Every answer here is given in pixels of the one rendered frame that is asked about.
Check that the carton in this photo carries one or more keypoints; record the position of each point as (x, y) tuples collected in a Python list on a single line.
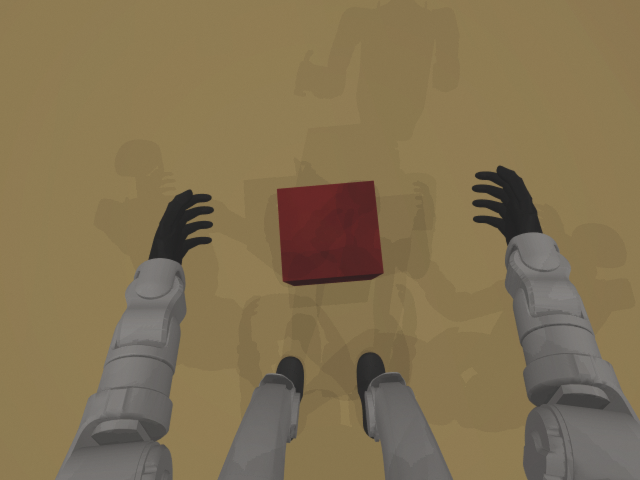
[(329, 233)]

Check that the robot left upper arm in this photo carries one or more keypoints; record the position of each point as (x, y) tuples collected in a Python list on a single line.
[(145, 460)]

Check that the robot left hand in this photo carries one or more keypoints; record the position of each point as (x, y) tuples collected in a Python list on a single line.
[(169, 241)]

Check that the robot right upper arm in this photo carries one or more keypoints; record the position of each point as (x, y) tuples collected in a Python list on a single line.
[(565, 442)]

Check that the robot right thigh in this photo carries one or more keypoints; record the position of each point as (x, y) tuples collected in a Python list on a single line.
[(410, 450)]

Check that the right robot shin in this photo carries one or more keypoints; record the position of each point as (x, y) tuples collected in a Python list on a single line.
[(388, 377)]

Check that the right robot forearm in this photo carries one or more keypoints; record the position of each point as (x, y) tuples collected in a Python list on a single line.
[(563, 363)]

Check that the robot right hand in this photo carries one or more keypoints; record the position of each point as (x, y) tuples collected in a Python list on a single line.
[(517, 210)]

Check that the left robot forearm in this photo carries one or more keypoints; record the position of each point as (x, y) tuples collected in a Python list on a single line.
[(132, 401)]

